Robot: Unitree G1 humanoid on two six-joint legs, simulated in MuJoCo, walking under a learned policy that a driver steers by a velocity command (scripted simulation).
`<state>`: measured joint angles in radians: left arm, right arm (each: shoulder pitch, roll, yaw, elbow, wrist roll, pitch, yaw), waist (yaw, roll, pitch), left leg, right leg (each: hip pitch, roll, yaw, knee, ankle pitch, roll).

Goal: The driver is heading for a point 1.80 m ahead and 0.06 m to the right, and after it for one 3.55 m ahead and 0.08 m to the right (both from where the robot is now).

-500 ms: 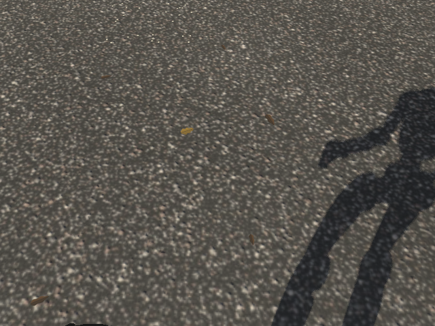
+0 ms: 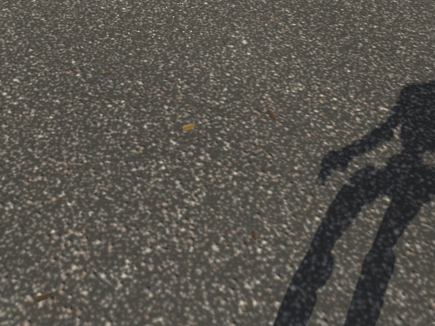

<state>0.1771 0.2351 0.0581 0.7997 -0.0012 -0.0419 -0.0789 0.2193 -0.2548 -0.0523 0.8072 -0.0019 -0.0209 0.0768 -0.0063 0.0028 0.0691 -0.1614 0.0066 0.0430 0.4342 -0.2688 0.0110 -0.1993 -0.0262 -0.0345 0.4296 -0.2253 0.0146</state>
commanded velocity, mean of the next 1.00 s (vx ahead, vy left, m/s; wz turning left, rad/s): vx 0.34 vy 0.00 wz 0.00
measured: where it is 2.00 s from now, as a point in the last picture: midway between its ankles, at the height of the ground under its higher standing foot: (259, 217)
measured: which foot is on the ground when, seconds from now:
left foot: down 0.00-0.42, up 0.44-0.74, down 0.76-1.00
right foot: down 0.00-0.18, up 0.20-0.40, down 0.42-0.76, up 0.78-1.00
